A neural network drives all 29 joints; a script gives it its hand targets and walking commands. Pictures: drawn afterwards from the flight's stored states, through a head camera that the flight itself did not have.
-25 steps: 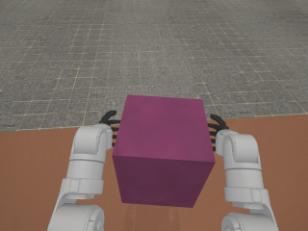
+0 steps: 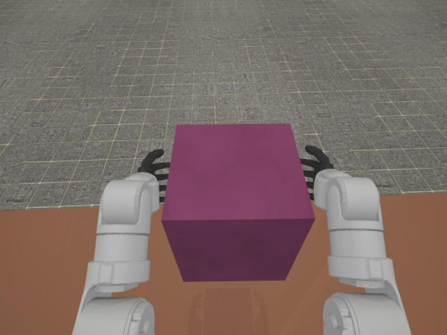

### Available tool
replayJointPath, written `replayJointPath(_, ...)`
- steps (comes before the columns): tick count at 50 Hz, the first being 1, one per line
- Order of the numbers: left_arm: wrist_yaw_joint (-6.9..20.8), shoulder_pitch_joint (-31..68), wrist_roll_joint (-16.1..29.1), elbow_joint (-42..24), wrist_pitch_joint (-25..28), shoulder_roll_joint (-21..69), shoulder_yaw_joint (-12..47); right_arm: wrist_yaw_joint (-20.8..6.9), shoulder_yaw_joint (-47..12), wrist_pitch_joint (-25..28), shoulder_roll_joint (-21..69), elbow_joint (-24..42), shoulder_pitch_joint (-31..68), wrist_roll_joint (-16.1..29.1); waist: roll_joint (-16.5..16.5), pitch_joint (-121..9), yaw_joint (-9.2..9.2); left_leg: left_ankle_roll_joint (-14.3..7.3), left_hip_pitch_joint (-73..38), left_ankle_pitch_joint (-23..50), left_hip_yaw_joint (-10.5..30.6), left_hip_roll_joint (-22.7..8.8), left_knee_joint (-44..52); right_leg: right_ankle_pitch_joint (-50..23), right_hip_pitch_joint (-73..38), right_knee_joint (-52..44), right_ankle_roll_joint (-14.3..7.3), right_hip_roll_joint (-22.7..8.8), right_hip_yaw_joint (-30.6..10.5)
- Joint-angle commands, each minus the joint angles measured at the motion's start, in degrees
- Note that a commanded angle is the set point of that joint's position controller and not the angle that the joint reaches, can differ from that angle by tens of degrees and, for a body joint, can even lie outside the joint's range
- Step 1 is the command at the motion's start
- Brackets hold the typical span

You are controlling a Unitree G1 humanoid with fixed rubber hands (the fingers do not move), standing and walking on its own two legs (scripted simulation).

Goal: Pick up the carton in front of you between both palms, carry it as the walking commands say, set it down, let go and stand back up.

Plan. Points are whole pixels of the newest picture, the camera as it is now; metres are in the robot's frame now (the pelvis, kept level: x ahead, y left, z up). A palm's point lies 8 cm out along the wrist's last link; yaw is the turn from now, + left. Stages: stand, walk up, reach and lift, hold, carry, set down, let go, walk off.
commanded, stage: carry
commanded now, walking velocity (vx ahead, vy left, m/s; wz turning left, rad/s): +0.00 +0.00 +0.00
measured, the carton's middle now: (233, 206) +0.37 +0.00 +0.03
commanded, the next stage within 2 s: none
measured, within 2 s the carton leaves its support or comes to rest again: neither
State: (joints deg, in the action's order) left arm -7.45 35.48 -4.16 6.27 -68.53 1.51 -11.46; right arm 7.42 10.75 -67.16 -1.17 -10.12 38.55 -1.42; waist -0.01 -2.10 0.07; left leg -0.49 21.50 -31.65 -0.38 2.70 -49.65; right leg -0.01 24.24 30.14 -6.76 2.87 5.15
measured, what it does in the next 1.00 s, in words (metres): steps on the spot: left foot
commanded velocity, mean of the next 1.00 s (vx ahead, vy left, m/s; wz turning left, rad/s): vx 0.00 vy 0.00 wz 0.00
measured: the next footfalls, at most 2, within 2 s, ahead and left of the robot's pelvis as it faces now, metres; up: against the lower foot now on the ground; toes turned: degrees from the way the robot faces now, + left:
left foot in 0.08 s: +0.05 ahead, +0.15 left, +0.01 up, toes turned +3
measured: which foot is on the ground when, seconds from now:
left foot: up 0.00-0.06, down 0.08-1.00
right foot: down 0.00-1.00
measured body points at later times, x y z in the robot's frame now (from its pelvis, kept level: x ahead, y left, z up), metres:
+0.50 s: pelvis +0.05 +0.04 +0.00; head +0.04 +0.04 +0.45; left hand +0.41 +0.19 +0.11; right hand +0.41 -0.12 +0.11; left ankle +0.02 +0.15 -0.72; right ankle +0.06 -0.05 -0.73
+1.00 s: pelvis +0.01 +0.05 +0.00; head -0.02 +0.05 +0.45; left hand +0.36 +0.20 +0.12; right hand +0.37 -0.10 +0.13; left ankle +0.02 +0.15 -0.73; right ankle +0.06 -0.05 -0.73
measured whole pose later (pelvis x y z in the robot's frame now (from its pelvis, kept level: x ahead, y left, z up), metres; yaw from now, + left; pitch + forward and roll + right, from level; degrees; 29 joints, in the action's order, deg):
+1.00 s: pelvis +0.01 +0.05 +0.00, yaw +0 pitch +2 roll +0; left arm -7.0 37.1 -3.6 13.3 -70.5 0.0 -10.7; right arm 7.0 11.2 -69.3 -0.2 -14.1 37.6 -3.5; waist -0.5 -6.8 0.1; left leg -2.2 19.1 -7.6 -3.4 1.1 -34.6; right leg 1.4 21.3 30.6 -2.9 -0.8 3.8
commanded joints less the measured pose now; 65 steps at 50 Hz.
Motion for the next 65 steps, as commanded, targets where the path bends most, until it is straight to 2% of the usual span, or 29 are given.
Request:
replayJointPath(1,13.93,45.43,27.22,-9.03,1.80,61.96,37.58,-13.60,-35.07,0.24,66.21,6.67,37.70,23.61,-4.56,-29.90,-0.45,-0.19,-3.41,5.51,-0.05,-0.75,8.27,-37.47,-24.31,-5.20,-3.47,-16.91,-16.22)
replayJointPath(3,13.97,47.29,28.17,-11.10,1.78,62.81,37.88,-12.93,-35.06,0.46,67.03,7.97,38.05,23.34,-5.43,-30.61,-0.88,-0.27,-4.97,9.26,-0.69,-0.55,10.50,-36.27,-24.13,-4.60,-2.69,-15.69,-14.12)
replayJointPath(5,13.94,47.64,28.45,-12.18,1.56,62.50,37.91,-12.23,-35.24,0.34,66.71,9.40,38.44,22.93,-6.50,-30.92,-1.19,-0.10,-4.42,12.32,-0.43,-1.20,12.95,-38.12,-25.51,-2.95,-2.23,-14.83,-12.65)
replayJointPath(7,14.01,45.43,27.91,-10.56,1.12,61.87,37.59,-11.81,-35.29,-0.08,65.94,8.97,37.11,22.06,-6.59,-31.09,-1.24,0.05,-4.79,17.74,0.13,-2.52,17.87,-41.10,-27.04,0.01,-1.55,-13.66,-11.02)
replayJointPath(9,14.32,42.57,26.99,-7.89,0.86,61.10,37.00,-11.91,-35.12,-0.34,65.08,7.62,35.49,21.07,-6.37,-31.02,-1.20,-0.49,-6.90,24.73,0.84,-3.90,18.29,-42.87,-25.68,2.10,-0.65,-12.78,-10.19)
replayJointPath(10,14.45,41.24,26.39,-6.44,0.84,60.77,36.61,-12.14,-34.86,-0.45,64.63,6.75,34.89,20.71,-5.43,-30.76,-1.25,-1.09,-8.32,30.61,1.71,-5.26,17.07,-40.78,-23.38,2.73,-0.44,-12.45,-9.99)
replayJointPath(11,14.52,40.01,25.65,-4.96,0.89,60.51,36.14,-12.49,-34.48,-0.54,64.23,5.71,34.51,20.49,-3.96,-30.42,-1.36,-1.96,-10.05,39.69,3.06,-7.43,15.35,-36.11,-20.13,3.41,-0.12,-11.67,-9.38)
replayJointPath(12,14.64,40.25,25.27,-4.36,0.90,60.61,35.98,-12.81,-34.40,-0.37,64.14,4.95,34.83,20.37,-1.08,-29.71,-1.22,-2.94,-10.47,47.24,4.04,-9.34,13.67,-30.83,-17.97,3.88,0.36,-10.73,-8.42)
replayJointPath(13,14.68,40.74,25.06,-3.82,0.95,60.86,35.94,-13.13,-34.20,-0.26,64.12,4.49,35.16,20.49,0.40,-28.94,-0.96,-3.52,-10.99,51.56,4.66,-10.35,13.42,-26.32,-15.77,4.44,0.58,-10.02,-7.89)
replayJointPath(15,14.58,41.77,25.02,-3.28,1.11,61.40,35.80,-13.60,-33.87,-0.09,64.19,4.18,36.12,20.92,1.91,-27.72,-0.35,-4.30,-11.72,55.78,5.46,-11.29,13.26,-20.69,-12.57,5.03,0.72,-9.19,-7.44)
replayJointPath(17,14.31,42.32,25.07,-3.03,1.26,61.72,35.50,-13.81,-33.56,0.03,64.34,4.12,36.83,21.34,2.81,-27.28,-0.10,-4.68,-11.90,57.68,5.61,-11.46,12.90,-18.69,-11.41,5.23,0.55,-9.08,-7.40)
replayJointPath(25,13.34,43.37,25.37,-4.08,1.24,61.92,34.70,-13.73,-33.69,-0.01,64.83,6.07,39.21,22.82,1.32,-27.59,0.09,-4.87,-11.46,53.33,5.21,-10.92,13.95,-17.90,-12.54,4.03,0.34,-9.81,-7.65)
replayJointPath(35,13.69,43.49,25.40,-3.22,0.61,61.85,34.04,-13.72,-32.92,-0.60,64.59,5.12,38.93,22.19,0.09,-26.58,0.08,-5.07,-10.39,45.36,4.95,-10.53,16.82,-14.93,-13.26,0.95,0.56,-10.79,-8.29)
replayJointPath(39,13.89,43.97,25.25,-2.46,0.51,61.90,33.61,-13.92,-32.37,-0.69,64.60,4.14,39.14,21.90,-0.03,-25.25,0.07,-5.12,-9.07,39.85,5.15,-10.35,18.47,-11.05,-12.85,-0.71,0.71,-11.03,-8.71)
replayJointPath(47,13.92,44.89,24.65,-0.73,0.44,61.92,32.37,-14.20,-31.28,-0.74,64.79,2.40,40.13,21.80,-0.01,-21.46,0.01,-5.15,-4.71,24.51,6.24,-10.35,22.54,2.00,-11.04,-4.01,1.13,-11.16,-9.56)
replayJointPath(50,13.84,44.76,24.44,-0.09,0.44,61.86,31.90,-14.18,-30.93,-0.71,64.84,1.89,40.31,21.88,-0.05,-21.20,-0.01,-5.04,-4.27,24.90,6.19,-10.39,22.48,1.35,-10.90,-3.86,1.26,-11.25,-9.46)
replayJointPath(57,13.75,44.82,24.50,0.26,0.41,61.91,31.21,-14.12,-30.30,-0.73,65.10,1.66,40.73,22.10,-0.27,-22.97,-0.03,-4.92,-5.64,31.98,5.62,-10.34,20.44,-5.39,-11.45,-2.22,1.26,-11.28,-8.97)
replayJointPath(65,13.57,45.91,25.13,-1.39,0.10,62.45,31.73,-14.00,-30.62,-1.06,65.53,3.09,41.51,22.55,-0.15,-23.99,0.00,-5.16,-6.07,32.11,5.68,-10.41,20.01,-5.21,-11.42,-2.01,1.17,-11.23,-8.92)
